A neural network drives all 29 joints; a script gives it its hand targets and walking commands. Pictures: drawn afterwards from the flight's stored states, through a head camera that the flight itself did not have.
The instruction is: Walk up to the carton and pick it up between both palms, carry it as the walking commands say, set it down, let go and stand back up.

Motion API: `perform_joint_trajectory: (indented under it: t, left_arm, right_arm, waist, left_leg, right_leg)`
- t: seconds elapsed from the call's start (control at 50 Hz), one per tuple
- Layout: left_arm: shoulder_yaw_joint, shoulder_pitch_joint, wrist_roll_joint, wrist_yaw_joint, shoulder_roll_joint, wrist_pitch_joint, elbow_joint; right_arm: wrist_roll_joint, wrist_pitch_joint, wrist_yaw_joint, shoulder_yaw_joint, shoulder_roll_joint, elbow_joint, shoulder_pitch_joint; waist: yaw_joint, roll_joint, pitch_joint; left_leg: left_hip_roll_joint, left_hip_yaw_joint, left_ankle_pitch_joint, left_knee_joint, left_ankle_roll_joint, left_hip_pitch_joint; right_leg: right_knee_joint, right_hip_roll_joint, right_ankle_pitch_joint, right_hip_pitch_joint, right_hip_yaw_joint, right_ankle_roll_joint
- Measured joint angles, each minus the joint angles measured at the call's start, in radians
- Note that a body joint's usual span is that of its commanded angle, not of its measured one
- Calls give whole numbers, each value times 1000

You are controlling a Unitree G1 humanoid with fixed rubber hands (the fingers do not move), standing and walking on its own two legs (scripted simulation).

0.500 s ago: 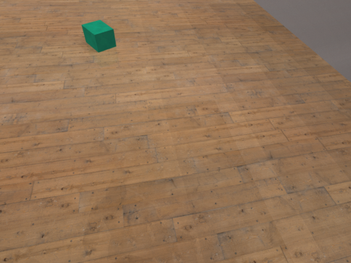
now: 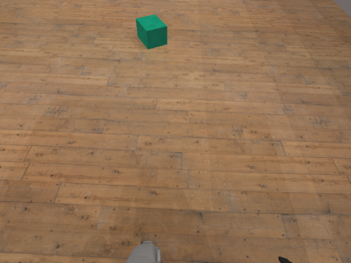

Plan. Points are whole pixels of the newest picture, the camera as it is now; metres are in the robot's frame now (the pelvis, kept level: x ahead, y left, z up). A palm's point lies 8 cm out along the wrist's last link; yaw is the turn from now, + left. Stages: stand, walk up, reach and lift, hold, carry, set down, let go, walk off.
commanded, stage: walk up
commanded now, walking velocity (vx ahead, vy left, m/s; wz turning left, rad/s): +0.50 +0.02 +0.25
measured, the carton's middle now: (151, 31) +2.20 +0.38 -0.66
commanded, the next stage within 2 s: none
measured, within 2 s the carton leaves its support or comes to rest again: neither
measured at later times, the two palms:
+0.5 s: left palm (116, 155) +0.40 +0.22 -0.09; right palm (282, 255) +0.18 -0.24 -0.14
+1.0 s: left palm (96, 138) +0.48 +0.32 -0.13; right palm (240, 132) +0.53 -0.17 -0.11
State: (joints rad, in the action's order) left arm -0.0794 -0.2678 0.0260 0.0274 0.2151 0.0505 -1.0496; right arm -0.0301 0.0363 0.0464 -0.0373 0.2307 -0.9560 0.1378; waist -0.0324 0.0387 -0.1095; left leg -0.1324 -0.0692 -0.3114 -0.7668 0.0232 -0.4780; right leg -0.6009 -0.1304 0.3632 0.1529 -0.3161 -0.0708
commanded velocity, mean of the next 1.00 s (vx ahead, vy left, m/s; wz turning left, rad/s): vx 0.50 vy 0.02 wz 0.13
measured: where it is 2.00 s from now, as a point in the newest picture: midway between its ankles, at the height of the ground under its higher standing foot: (167, 136)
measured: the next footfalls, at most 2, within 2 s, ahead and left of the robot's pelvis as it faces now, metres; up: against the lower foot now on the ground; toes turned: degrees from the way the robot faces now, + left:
left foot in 0.02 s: +0.15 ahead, +0.11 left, +0.00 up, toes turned +7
right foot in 0.44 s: +0.34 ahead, -0.14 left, +0.00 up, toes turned -7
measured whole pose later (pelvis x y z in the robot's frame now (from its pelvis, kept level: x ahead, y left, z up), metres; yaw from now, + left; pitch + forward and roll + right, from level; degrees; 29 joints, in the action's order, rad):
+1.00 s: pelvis +0.47 +0.07 +0.01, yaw +5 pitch +0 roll -1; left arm -0.05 -0.25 0.03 0.03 0.23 0.03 -1.01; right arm -0.03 0.08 0.00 -0.04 0.18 -1.01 0.25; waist -0.01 -0.04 -0.03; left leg -0.04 -0.18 -0.32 -0.58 0.05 -0.26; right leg -1.16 -0.13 0.36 0.49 -0.08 -0.02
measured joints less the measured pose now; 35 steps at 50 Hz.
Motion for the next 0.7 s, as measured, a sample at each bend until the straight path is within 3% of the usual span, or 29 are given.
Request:
perform_joint_trajectory:
  t: [0.04,0.08,0.14,0.18,0.24,0.36,0.44,0.5,0.56,0.62,0.7]
  left_arm:
    - [3,-45,1,5,21,-11,-13]
    - [8,-55,-1,7,29,-28,-13]
    - [15,-15,0,9,36,-30,4]
    - [22,24,-1,9,34,-26,26]
    - [29,90,-6,12,22,-32,65]
    - [31,220,-11,24,1,-33,121]
    - [34,267,-4,13,-8,-3,137]
    - [34,252,9,-10,-40,20,123]
    - [26,156,10,-18,-59,20,90]
    - [13,49,6,-17,-60,12,50]
    - [11,-54,7,-15,-44,5,0]
  right_arm:
    - [-8,12,-3,-4,0,4,-5]
    - [-11,24,-16,-8,-1,11,13]
    - [-6,30,-32,-5,-15,-2,74]
    - [-2,28,-38,-5,-25,-23,119]
    - [-1,29,-38,-4,-35,-53,181]
    - [-1,35,-39,3,-56,-103,251]
    - [7,31,-41,9,-65,-136,309]
    - [6,11,-40,4,-40,-147,288]
    - [-2,6,-33,-4,-9,-124,220]
    - [-2,3,-18,-5,4,-87,129]
    - [-3,-7,0,0,10,-43,15]
  waist:
    - [-16,-39,28]
    - [-19,-52,45]
    - [2,-63,55]
    - [25,-66,64]
    - [56,-58,75]
    - [116,-36,62]
    - [136,-27,71]
    - [126,27,52]
    - [94,51,53]
    - [56,46,51]
    - [1,16,39]
  left_leg:
    - [26,-26,62,10,11,13]
    - [37,-41,-9,-50,21,16]
    - [61,-43,-55,-19,21,80]
    - [80,-42,-57,34,24,134]
    - [99,-40,-51,125,22,218]
    - [111,-34,-49,285,0,368]
    - [109,-5,-131,214,-24,390]
    - [87,56,-173,-168,-13,247]
    - [59,52,-86,-360,-13,123]
    - [14,29,-32,-307,-28,48]
    - [0,6,-22,-62,-47,9]
  right_leg:
    - [-106,-39,79,24,40,8]
    - [-341,-23,152,109,136,41]
    - [-595,16,96,228,215,59]
    - [-628,16,36,286,225,55]
    - [-530,3,-16,337,220,35]
    - [-164,1,-94,331,204,22]
    - [38,18,-170,222,168,41]
    - [-45,28,-110,197,119,69]
    - [-18,44,-59,125,104,63]
    - [49,59,-53,48,103,55]
    - [114,52,-36,-32,99,33]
